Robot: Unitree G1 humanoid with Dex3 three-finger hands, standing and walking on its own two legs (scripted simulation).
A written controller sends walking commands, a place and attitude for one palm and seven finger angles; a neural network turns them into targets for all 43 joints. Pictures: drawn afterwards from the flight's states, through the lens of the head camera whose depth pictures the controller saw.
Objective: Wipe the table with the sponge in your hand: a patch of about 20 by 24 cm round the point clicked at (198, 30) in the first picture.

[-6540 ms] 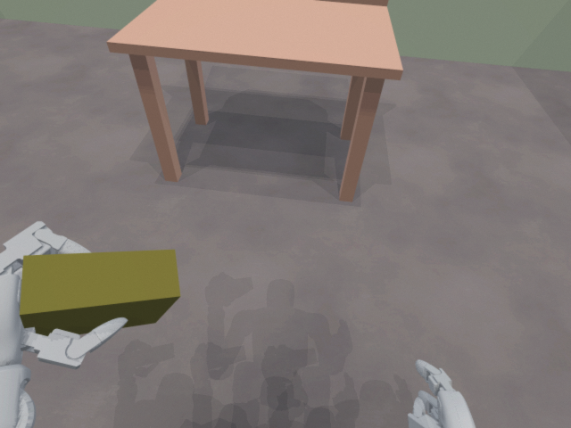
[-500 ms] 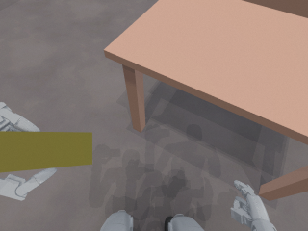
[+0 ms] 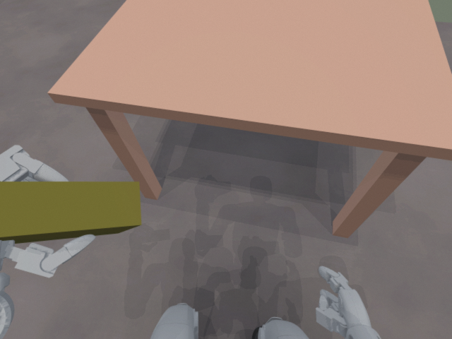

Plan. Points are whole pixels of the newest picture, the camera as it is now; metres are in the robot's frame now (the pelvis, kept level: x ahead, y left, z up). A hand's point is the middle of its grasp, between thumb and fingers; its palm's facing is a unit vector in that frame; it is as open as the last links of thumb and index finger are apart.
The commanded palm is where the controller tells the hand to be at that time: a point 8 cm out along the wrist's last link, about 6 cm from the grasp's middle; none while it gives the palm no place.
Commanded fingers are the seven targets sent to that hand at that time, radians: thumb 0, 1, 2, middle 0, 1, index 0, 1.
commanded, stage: turn to face it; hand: left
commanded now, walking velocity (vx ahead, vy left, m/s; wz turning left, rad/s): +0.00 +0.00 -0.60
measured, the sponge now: (92, 212) +0.25 +0.18 +0.16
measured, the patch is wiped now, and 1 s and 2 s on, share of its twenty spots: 0.00 0.00 0.00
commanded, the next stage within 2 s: take the last steps up to it in 0.86 s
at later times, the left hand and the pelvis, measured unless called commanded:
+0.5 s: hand (96, 239) +0.20 +0.15 +0.19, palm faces +0.14 -0.89 -0.43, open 9.7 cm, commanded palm +0.16 +0.21 +0.19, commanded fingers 0.00 0.10 1.30 -1.20 -1.60 -1.20 -1.60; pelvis -0.07 -0.02 +0.01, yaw -15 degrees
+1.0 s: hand (234, 269) +0.18 +0.00 +0.19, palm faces -0.20 -0.78 -0.59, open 9.7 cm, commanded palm +0.15 +0.09 +0.19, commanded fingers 0.00 0.10 1.30 -1.20 -1.60 -1.20 -1.60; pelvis -0.13 -0.06 +0.01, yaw -31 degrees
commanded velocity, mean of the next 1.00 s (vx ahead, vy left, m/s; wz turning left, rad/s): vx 0.02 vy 0.01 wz -0.44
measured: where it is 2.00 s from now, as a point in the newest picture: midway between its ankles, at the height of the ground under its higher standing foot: outside the picture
